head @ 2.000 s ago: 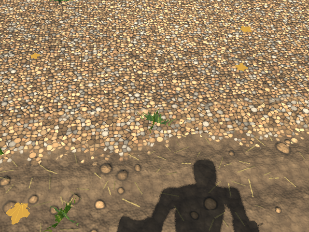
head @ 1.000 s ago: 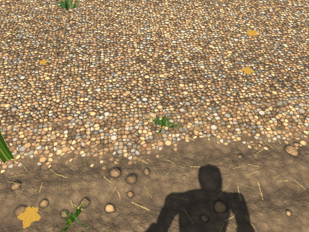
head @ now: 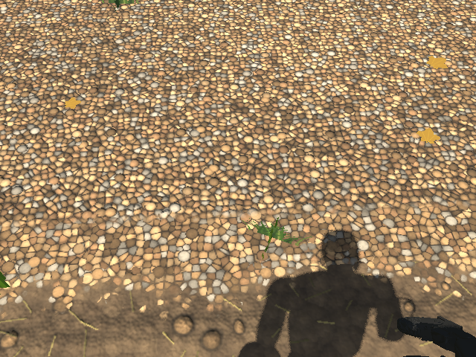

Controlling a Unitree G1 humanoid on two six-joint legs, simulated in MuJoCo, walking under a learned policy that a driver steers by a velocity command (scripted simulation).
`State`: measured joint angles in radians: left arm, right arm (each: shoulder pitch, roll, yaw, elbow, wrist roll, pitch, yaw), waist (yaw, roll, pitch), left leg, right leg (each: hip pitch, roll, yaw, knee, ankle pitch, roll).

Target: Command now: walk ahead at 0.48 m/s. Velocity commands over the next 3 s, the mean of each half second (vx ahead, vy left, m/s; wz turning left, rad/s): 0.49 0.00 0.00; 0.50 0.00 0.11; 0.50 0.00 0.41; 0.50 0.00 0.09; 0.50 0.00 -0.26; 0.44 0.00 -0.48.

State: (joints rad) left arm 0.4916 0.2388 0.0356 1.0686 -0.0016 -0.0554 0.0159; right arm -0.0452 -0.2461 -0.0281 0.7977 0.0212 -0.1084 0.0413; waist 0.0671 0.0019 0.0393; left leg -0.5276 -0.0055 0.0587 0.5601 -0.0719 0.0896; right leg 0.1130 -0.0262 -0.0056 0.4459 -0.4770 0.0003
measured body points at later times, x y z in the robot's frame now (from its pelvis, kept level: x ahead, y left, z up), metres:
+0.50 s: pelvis +0.29 -0.01 +0.02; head +0.32 -0.02 +0.46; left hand +0.50 +0.21 -0.08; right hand +0.24 -0.29 -0.12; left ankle +0.13 +0.10 -0.71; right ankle +0.45 -0.13 -0.70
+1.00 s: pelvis +0.56 -0.02 +0.02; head +0.59 -0.01 +0.47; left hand +0.54 +0.26 -0.11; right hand +0.76 -0.25 -0.09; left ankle +0.74 +0.13 -0.68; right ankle +0.44 -0.13 -0.71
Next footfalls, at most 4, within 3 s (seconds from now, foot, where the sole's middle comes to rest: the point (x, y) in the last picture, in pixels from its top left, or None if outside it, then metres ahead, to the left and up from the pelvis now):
0.52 right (313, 346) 0.48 -0.13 -0.75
1.08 left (227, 243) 0.78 0.12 -0.75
1.62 right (265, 160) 1.12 0.01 -0.75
2.12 left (181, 118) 1.32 0.34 -0.75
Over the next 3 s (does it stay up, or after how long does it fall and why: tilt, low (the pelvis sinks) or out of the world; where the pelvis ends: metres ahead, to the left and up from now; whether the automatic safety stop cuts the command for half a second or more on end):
stays up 1.65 0.23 0.03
